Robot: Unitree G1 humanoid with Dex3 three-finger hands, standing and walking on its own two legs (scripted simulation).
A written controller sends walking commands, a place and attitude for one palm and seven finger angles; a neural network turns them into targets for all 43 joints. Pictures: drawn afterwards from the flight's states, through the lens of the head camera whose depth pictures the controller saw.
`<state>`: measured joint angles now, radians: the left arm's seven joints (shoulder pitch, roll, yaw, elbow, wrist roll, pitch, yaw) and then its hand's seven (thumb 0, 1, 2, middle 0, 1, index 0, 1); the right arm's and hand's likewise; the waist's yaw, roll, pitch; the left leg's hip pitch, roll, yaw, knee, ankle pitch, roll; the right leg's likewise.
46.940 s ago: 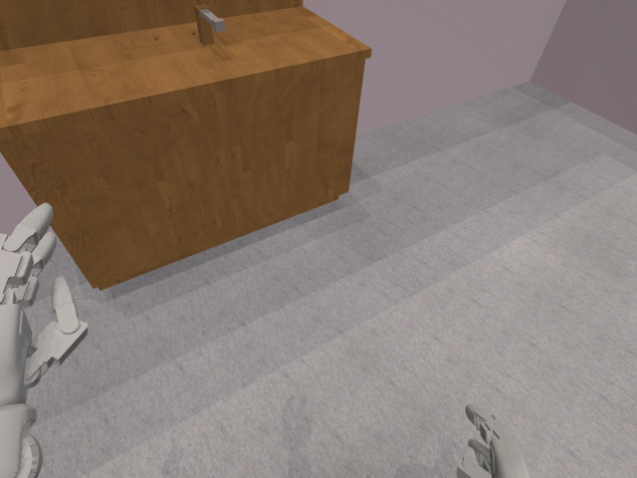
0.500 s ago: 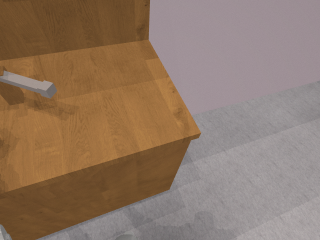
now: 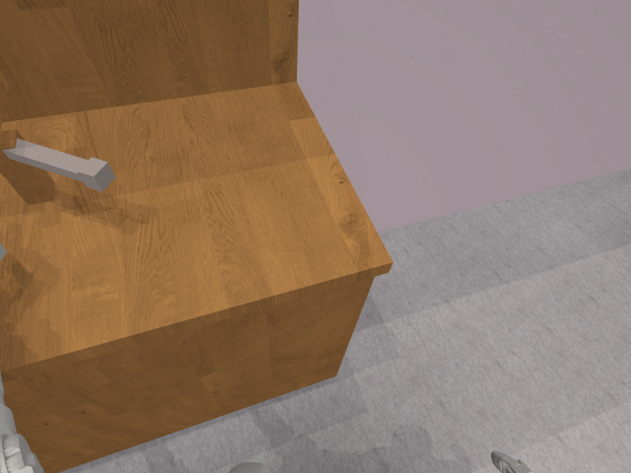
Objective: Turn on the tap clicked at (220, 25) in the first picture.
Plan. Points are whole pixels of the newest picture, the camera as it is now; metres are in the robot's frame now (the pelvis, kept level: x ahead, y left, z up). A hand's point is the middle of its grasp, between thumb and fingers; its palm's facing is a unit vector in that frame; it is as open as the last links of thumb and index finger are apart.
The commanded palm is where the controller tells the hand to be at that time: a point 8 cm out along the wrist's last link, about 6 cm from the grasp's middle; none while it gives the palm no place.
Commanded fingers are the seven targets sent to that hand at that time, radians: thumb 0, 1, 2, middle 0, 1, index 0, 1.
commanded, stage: push the lever round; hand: left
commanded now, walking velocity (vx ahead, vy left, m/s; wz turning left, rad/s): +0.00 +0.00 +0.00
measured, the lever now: (97, 174) +0.46 +0.30 +0.09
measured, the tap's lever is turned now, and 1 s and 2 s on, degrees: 52 52 53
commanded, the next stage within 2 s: none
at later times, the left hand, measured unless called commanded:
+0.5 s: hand (16, 244) +0.35 +0.36 +0.08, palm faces +0.58 -0.81 -0.08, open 7.8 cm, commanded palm +0.31 +0.38 +0.08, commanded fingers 0.00 0.90 0.90 -0.15 -0.15 -0.15 -0.15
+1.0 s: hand (47, 234) +0.37 +0.33 +0.08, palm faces +0.68 -0.73 -0.07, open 7.8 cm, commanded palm +0.32 +0.35 +0.08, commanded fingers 0.00 0.90 0.90 -0.15 -0.15 -0.15 -0.15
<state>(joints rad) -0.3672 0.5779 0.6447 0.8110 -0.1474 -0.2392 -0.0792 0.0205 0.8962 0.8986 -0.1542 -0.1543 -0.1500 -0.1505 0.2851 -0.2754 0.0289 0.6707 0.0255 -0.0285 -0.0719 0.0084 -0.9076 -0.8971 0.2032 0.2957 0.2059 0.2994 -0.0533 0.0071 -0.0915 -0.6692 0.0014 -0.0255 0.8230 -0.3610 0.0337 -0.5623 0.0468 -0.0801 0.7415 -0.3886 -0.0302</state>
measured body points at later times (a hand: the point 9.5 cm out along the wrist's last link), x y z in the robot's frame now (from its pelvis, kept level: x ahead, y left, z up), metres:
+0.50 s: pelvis +0.00 +0.00 +0.00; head +0.05 +0.01 +0.45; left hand +0.32 +0.40 +0.09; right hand +0.08 -0.27 -0.11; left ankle +0.02 +0.09 -0.71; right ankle -0.02 -0.10 -0.71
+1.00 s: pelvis +0.00 -0.01 +0.00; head +0.05 +0.00 +0.45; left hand +0.33 +0.37 +0.09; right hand +0.10 -0.27 -0.11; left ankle +0.02 +0.09 -0.71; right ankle -0.02 -0.10 -0.71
